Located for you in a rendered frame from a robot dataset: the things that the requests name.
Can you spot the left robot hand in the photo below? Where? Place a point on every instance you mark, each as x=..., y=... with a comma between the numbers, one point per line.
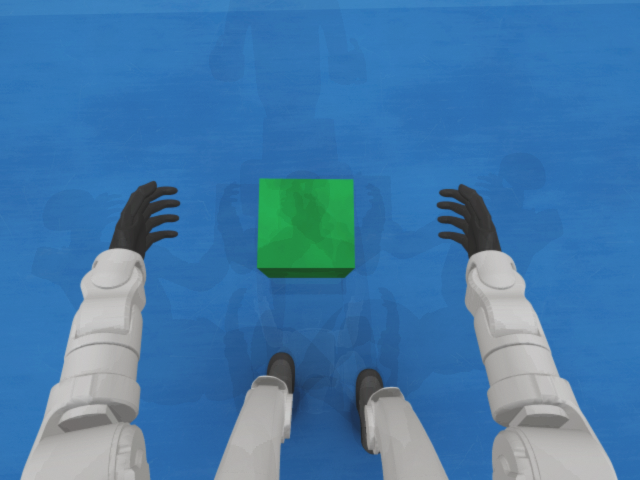
x=132, y=229

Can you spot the robot right forearm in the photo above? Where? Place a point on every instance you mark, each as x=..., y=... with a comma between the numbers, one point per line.
x=525, y=387

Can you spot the robot left foot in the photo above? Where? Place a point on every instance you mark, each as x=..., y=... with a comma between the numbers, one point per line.
x=281, y=366

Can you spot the right robot upper arm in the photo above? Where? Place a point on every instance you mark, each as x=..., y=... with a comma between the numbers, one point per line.
x=536, y=453

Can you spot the left robot upper arm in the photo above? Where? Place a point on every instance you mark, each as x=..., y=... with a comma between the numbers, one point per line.
x=110, y=452

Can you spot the robot left forearm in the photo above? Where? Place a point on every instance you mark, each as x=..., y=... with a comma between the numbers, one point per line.
x=98, y=381

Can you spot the carton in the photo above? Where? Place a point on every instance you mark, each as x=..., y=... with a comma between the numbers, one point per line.
x=306, y=228

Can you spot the right robot hand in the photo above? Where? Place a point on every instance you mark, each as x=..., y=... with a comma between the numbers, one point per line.
x=480, y=232

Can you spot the robot right shin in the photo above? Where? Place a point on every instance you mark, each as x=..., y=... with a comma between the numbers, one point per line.
x=386, y=392

